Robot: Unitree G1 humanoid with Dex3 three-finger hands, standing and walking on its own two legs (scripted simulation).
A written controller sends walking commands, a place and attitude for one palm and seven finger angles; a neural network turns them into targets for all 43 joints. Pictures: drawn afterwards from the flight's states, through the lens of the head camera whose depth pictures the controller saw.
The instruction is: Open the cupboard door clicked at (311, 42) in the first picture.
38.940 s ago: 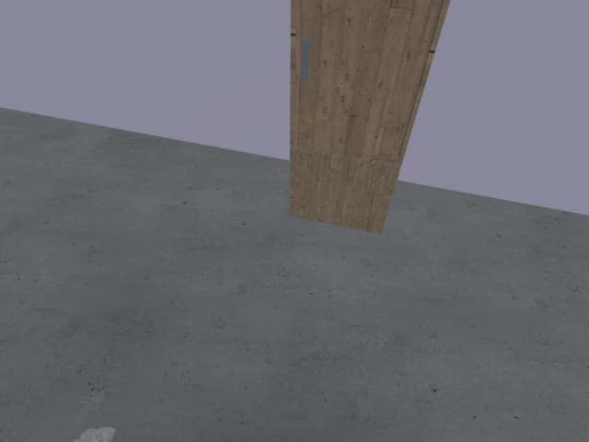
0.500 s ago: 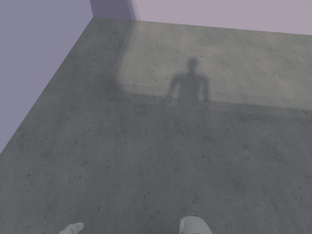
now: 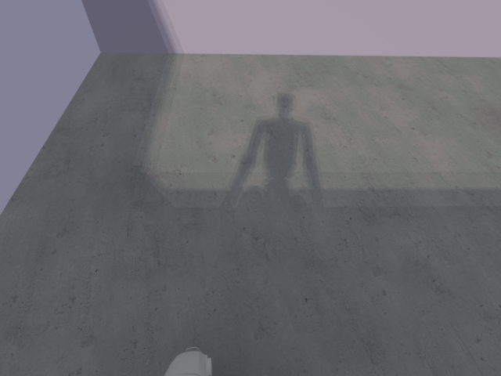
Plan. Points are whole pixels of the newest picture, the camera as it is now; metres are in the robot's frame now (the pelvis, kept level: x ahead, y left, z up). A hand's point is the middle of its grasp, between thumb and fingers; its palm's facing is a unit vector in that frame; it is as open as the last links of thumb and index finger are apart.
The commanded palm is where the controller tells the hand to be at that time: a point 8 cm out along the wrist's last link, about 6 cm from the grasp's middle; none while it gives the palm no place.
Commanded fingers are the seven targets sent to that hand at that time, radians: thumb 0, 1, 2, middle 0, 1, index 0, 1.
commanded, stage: walk to a spot facing it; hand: left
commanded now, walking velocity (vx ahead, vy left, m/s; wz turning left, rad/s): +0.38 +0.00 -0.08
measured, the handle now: out of the picture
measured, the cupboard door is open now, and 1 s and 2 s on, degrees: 43 43 43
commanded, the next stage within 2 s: turn to face it in 0.22 s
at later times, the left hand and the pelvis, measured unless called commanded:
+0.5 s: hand (166, 292) +0.30 +0.19 -0.17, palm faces -0.07 -0.97 -0.22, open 7.3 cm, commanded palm none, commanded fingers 0.00 0.90 0.90 -0.20 -0.30 -0.20 -0.30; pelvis +0.22 +0.01 +0.00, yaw -4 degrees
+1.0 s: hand (160, 269) +0.36 +0.22 -0.18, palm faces +0.25 -0.94 -0.22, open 7.4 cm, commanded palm none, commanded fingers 0.00 0.90 0.90 -0.20 -0.30 -0.20 -0.30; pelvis +0.31 +0.00 -0.01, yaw +13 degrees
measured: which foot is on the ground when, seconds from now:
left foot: up 0.00-0.12, down 0.14-0.54, up 0.56-0.82, down 0.84-1.00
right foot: down 0.00-0.14, up 0.16-0.50, down 0.52-0.84, up 0.86-1.00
